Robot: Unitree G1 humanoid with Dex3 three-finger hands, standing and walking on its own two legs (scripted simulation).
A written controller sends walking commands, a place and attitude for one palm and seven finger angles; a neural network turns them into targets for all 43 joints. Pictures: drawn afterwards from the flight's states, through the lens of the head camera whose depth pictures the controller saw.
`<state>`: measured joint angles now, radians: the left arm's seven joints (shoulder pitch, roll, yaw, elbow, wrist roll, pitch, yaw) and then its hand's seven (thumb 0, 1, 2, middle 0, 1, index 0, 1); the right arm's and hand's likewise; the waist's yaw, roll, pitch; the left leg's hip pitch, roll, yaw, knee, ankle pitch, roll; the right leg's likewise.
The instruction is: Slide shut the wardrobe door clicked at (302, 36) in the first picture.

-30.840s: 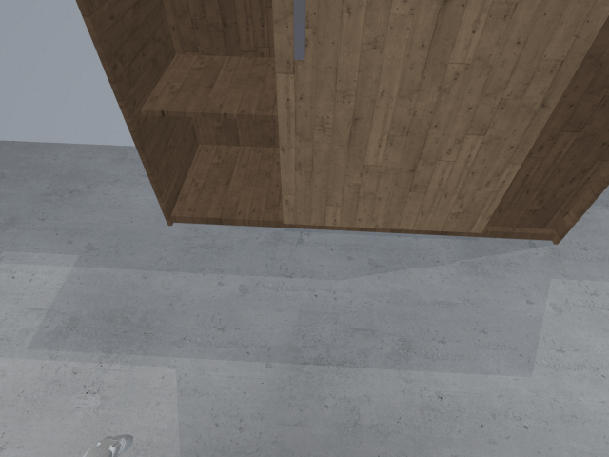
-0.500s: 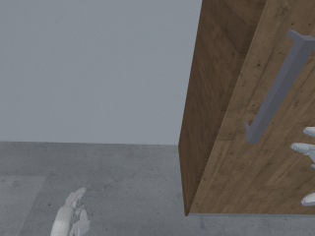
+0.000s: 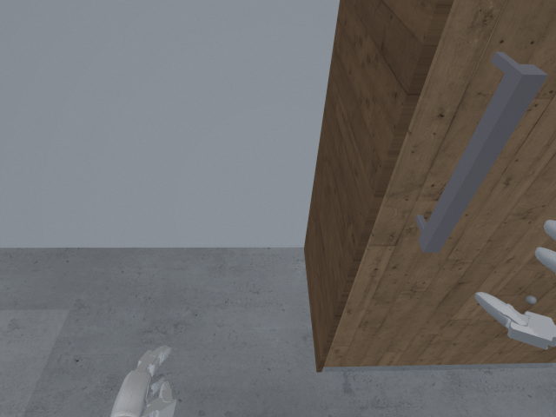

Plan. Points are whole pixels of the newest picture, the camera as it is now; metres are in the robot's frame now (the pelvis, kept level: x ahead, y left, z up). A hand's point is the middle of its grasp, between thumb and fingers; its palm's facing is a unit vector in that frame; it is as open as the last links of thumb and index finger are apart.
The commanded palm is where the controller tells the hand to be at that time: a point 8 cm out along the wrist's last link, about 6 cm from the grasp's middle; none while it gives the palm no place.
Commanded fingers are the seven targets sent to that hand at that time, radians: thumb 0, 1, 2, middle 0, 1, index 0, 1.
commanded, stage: draw the hand back to the body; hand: right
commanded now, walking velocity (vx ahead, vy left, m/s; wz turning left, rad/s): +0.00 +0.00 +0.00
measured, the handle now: (459, 167) +0.41 -0.27 +0.18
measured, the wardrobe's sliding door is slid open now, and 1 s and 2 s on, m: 0.00 0.00 0.00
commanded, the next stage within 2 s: step back with the hand held close in 0.68 s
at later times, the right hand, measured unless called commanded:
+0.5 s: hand (496, 293) +0.22 -0.24 +0.15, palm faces +0.44 +0.82 -0.37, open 7.6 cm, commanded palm +0.17 -0.27 +0.17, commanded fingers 0.00 -0.90 -0.90 0.20 0.30 0.20 0.30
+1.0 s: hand (493, 290) +0.22 -0.24 +0.16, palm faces +0.41 +0.81 -0.43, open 7.4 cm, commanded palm +0.16 -0.27 +0.17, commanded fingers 0.00 -0.90 -0.90 0.20 0.30 0.20 0.30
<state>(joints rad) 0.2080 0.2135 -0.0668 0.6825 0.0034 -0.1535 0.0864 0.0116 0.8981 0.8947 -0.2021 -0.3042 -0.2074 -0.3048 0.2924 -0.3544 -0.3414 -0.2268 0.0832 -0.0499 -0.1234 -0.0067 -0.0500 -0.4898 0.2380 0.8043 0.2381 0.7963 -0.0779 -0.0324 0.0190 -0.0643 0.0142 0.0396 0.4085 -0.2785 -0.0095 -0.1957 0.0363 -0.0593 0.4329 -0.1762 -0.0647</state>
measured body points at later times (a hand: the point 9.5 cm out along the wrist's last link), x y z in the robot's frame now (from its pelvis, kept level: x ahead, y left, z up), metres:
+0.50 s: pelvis +0.03 +0.02 +0.00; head +0.00 +0.04 +0.45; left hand +0.22 +0.24 -0.08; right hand +0.19 -0.28 +0.18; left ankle -0.03 +0.13 -0.74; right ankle +0.04 -0.07 -0.74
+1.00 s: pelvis +0.01 +0.03 +0.00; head +0.01 +0.04 +0.45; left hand +0.20 +0.27 -0.08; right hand +0.19 -0.28 +0.18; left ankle -0.03 +0.13 -0.74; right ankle +0.04 -0.07 -0.74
